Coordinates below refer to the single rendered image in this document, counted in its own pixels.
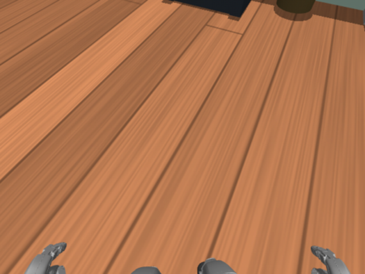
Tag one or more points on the left robot hand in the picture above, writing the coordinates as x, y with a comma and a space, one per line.
41, 262

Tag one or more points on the right robot hand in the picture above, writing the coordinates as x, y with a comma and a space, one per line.
327, 257

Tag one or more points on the armchair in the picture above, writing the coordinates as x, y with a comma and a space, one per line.
231, 7

